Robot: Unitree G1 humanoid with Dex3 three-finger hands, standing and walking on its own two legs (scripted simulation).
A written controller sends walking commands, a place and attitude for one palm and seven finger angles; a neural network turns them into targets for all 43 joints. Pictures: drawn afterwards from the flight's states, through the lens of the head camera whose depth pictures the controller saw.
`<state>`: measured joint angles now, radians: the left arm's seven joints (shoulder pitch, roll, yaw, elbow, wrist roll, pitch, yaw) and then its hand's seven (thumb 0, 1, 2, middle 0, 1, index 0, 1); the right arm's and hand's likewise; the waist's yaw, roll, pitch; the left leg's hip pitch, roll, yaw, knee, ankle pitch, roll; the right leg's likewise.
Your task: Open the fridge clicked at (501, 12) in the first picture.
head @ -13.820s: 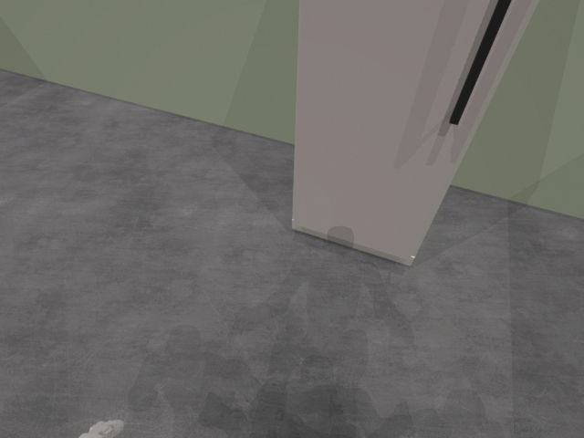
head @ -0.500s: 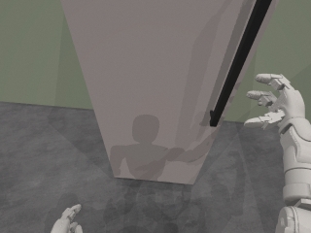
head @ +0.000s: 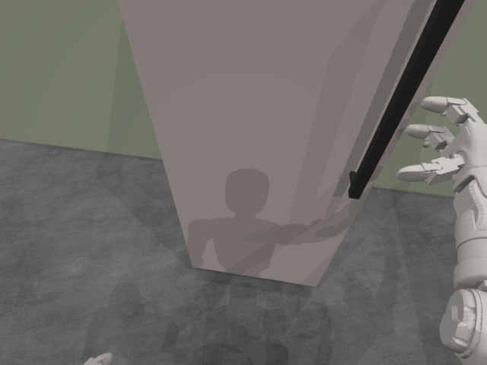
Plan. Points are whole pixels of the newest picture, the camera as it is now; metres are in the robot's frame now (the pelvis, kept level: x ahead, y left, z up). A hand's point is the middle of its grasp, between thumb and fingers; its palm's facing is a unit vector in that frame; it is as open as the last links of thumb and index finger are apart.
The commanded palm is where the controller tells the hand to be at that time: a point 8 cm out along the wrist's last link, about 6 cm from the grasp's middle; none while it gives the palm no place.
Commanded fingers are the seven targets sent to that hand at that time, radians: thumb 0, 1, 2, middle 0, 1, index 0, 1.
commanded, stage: move the hooked fingers beside the handle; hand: right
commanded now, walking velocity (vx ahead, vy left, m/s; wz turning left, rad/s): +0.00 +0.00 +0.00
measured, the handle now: (400, 86) +0.50 -0.16 +0.23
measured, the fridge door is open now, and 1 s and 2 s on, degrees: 0 0 0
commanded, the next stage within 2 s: feel for the door with the fingertips in 0.62 s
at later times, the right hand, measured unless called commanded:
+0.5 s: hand (421, 149) +0.44 -0.21 +0.16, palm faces +0.04 +1.00 +0.02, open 14.0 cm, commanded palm +0.41 -0.27 +0.16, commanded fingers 0.00 0.50 -0.30 0.30 1.20 0.30 1.20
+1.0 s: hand (406, 150) +0.43 -0.19 +0.16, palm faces +0.03 +1.00 +0.03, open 14.0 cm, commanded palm +0.41 -0.25 +0.16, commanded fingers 0.00 0.50 -0.30 0.30 1.20 0.30 1.20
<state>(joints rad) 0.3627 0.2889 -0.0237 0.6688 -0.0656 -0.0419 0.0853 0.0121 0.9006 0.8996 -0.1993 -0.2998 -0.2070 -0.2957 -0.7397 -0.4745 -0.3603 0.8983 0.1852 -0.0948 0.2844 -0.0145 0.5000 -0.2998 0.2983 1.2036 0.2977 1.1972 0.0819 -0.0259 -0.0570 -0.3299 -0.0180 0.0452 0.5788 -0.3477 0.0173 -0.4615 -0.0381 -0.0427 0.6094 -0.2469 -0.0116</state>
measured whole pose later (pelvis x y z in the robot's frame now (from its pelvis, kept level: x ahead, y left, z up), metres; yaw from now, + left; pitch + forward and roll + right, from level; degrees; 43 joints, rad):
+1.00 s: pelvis +0.00 +0.00 +0.00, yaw -1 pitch +5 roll +1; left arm 0.32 0.27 -0.03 0.65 -0.06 -0.04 0.07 0.01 0.90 0.90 -0.20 -0.30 -0.21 -0.30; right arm -0.72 -0.37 -0.28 0.82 0.18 -0.05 0.20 -0.01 0.50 -0.30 0.30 1.20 0.30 1.20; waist 0.07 -0.03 -0.05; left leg -0.32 -0.01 0.06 0.59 -0.35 0.01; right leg -0.46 -0.03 -0.03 0.63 -0.25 -0.02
